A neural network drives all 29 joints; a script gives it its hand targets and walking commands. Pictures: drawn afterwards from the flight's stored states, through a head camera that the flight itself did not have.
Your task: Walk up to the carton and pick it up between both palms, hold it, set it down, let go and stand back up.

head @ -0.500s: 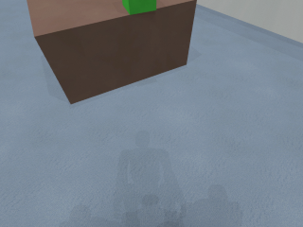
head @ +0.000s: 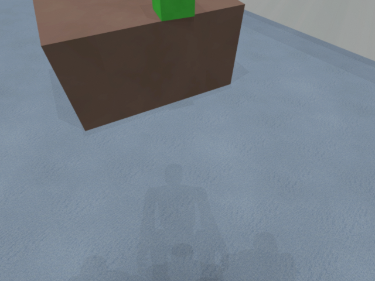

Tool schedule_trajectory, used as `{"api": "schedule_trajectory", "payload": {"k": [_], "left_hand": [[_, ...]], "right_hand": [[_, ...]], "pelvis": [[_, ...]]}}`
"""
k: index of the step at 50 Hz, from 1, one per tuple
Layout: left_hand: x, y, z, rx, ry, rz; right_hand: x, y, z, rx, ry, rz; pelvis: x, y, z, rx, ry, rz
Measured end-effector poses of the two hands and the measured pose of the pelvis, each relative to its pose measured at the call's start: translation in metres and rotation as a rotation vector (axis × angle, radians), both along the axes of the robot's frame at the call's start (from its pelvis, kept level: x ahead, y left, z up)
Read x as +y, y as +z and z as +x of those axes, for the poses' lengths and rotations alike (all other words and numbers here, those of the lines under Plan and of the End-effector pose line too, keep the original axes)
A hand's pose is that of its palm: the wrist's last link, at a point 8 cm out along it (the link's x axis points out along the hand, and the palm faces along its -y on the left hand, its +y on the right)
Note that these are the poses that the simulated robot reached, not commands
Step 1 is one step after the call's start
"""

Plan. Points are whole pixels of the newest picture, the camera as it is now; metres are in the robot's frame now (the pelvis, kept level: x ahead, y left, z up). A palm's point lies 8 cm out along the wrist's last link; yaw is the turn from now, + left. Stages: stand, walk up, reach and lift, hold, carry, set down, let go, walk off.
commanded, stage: stand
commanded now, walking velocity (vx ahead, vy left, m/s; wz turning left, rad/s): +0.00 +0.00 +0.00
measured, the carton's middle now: out of the picture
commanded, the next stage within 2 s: walk up in 0.06 s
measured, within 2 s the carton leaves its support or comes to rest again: neither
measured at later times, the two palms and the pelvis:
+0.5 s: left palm out of the picture -0.06 +0.25 -0.17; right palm out of the picture +0.10 -0.21 -0.15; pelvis +0.03 +0.03 -0.02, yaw +4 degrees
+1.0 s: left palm (65, 245) +0.24 +0.32 -0.12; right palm out of the picture +0.14 -0.18 -0.15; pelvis +0.18 +0.06 -0.01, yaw +0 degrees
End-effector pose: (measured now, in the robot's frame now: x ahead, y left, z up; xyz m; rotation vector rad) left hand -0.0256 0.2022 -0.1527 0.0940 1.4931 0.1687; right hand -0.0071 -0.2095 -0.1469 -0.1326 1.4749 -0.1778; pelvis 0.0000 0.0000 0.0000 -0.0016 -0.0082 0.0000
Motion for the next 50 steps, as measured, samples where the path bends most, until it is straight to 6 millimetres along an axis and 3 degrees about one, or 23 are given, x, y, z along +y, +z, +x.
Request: {"api": "schedule_trajectory", "payload": {"k": [11,18,21,26,29,31,33,38,43,50], "left_hand": [[0.003,0.002,0.006,-0.014,0.008,0.017],[0.014,-0.006,0.015,-0.124,0.02,0.028],[0.029,-0.011,0.001,-0.144,0.071,0.045],[0.058,-0.021,-0.035,0.003,0.066,0.038],[0.084,-0.037,-0.033,0.102,0.02,0.009],[0.105,-0.046,-0.01,0.099,0.007,0.009],[0.125,-0.048,0.029,0.021,-0.006,0.032],[0.15,-0.024,0.137,-0.234,-0.09,0.082],[0.146,0.006,0.212,-0.366,-0.142,0.083],[0.122,0.03,0.268,-0.352,-0.19,0.082]], "right_hand": [[0.006,-0.006,-0.011,0.022,-0.016,0.025],[0.0,-0.017,-0.001,-0.027,0.064,0.025],[-0.003,-0.017,0.03,-0.065,0.127,-0.001],[0.008,0.0,0.127,-0.284,0.186,-0.049],[0.018,0.007,0.173,-0.443,0.183,-0.087],[0.023,0.002,0.179,-0.474,0.151,-0.119],[0.029,-0.004,0.171,-0.424,0.125,-0.121],[0.045,-0.006,0.143,-0.294,0.098,-0.09],[0.05,-0.005,0.129,-0.22,0.053,-0.058],[0.033,-0.001,0.144,-0.162,0.011,-0.038]], "pelvis": [[-0.001,-0.002,0.007,-0.008,0.007,-0.003],[0.004,-0.014,0.008,-0.04,0.043,-0.016],[0.014,-0.019,0.016,-0.07,0.067,-0.031],[0.038,-0.026,0.037,-0.106,0.068,-0.038],[0.058,-0.041,0.059,-0.114,0.048,-0.006],[0.069,-0.05,0.071,-0.114,0.05,0.006],[0.074,-0.051,0.079,-0.128,0.052,0.015],[0.08,-0.036,0.097,-0.165,0.035,0.011],[0.08,-0.023,0.123,-0.155,0.021,0.016],[0.063,-0.009,0.176,-0.107,-0.007,0.023]]}}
